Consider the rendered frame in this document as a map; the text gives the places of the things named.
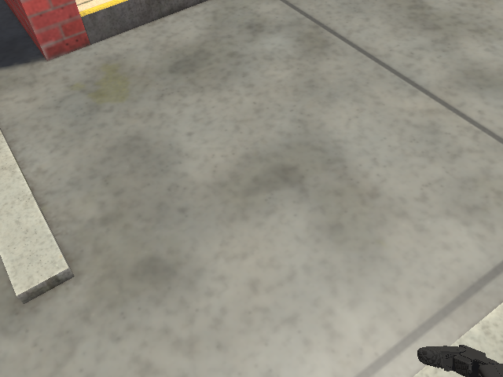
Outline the right robot hand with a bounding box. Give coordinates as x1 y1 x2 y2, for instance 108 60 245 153
417 345 503 377

